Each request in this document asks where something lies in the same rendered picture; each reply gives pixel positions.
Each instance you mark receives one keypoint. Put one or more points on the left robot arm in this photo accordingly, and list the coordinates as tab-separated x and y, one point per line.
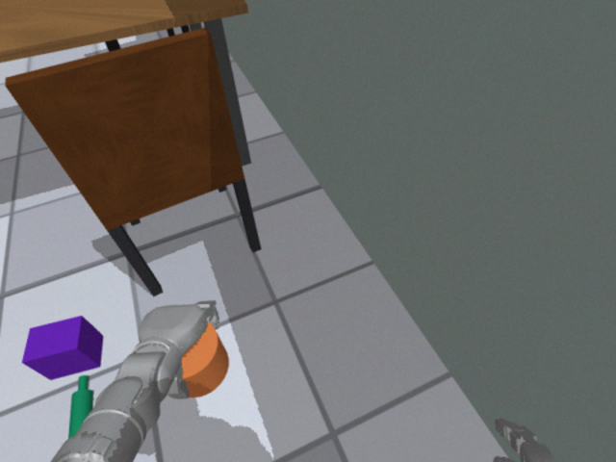
116	427

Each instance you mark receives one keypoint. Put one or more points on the right robot hand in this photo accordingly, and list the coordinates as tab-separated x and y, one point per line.
523	441

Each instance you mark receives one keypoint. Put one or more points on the left robot hand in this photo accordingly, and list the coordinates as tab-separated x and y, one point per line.
182	325

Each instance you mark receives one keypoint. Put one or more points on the table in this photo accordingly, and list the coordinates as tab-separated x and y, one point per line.
34	27

